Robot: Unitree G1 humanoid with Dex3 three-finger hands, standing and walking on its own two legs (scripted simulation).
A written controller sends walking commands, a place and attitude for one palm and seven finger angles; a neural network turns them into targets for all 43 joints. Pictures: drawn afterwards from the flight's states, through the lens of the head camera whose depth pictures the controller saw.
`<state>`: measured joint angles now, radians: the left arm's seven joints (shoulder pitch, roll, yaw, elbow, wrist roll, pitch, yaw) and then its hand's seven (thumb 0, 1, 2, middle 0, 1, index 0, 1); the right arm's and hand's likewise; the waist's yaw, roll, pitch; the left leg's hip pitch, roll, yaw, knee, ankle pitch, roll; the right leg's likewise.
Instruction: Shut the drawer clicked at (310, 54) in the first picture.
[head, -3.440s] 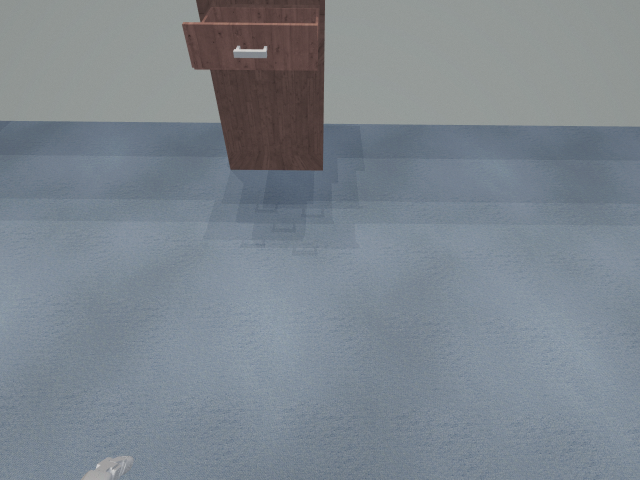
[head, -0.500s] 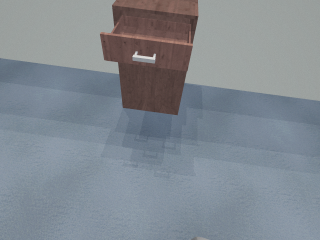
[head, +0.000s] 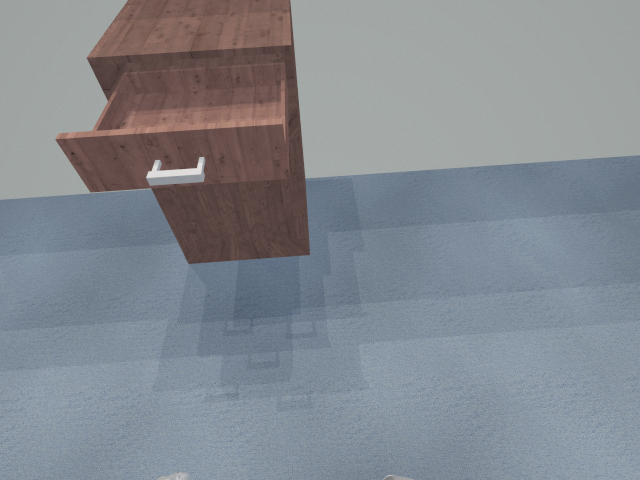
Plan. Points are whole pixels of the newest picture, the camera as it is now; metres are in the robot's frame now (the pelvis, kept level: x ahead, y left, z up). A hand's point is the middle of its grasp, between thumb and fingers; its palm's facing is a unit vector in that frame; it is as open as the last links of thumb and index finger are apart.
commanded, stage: take the last steps up to it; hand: left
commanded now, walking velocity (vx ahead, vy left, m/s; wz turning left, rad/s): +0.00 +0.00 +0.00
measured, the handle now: (177, 170) +0.67 +0.31 -0.02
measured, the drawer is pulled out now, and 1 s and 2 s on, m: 0.30 0.30 0.30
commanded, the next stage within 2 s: come to a stop and stand still in 1.16 s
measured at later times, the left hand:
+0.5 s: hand out of the picture +0.06 +0.21 -0.17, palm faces +0.14 -0.98 -0.12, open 7.4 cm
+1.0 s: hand (231, 324) +0.39 +0.18 -0.14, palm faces +0.05 -0.97 -0.22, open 7.4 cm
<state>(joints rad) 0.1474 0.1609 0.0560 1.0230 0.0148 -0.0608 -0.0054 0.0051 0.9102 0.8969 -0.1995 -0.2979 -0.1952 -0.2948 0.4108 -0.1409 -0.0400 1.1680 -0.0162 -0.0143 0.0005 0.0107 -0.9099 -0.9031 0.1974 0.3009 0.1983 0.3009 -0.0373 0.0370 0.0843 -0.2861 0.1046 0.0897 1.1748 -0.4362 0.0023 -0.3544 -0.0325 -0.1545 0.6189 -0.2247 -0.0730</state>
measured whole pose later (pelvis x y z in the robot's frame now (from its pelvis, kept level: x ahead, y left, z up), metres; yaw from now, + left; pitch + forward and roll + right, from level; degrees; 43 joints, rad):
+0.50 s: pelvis +0.14 +0.05 +0.01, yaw +2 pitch -1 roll -1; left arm 0.39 0.15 0.05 1.16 0.03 -0.01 0.00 0.01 0.91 0.90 -0.20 -0.30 -0.20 -0.29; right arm 0.21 -0.15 -0.04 1.01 -0.03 -0.06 -0.01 0.00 -0.93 -0.90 0.20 0.30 0.20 0.30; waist 0.04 -0.04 0.03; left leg -0.24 0.05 0.16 0.53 -0.28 0.04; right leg -0.30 -0.07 -0.11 0.90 -0.46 -0.02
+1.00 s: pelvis +0.29 +0.00 +0.00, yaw +2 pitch -3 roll +1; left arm 0.13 0.14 0.05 1.02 0.01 -0.07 0.00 0.00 0.91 0.90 -0.20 -0.30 -0.20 -0.29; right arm 0.40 -0.13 -0.04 1.17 -0.02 -0.01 -0.01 0.01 -0.91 -0.90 0.20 0.30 0.20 0.30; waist -0.04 0.04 0.08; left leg -0.29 0.07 0.07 1.11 -0.45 0.00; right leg -0.31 -0.04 -0.18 0.59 -0.23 -0.08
